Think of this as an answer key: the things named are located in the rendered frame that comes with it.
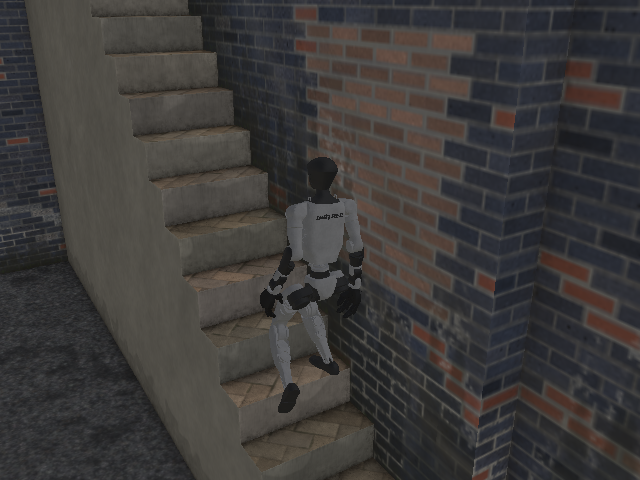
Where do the stairs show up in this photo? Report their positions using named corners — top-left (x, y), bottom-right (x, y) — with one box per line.
top-left (24, 0), bottom-right (395, 480)

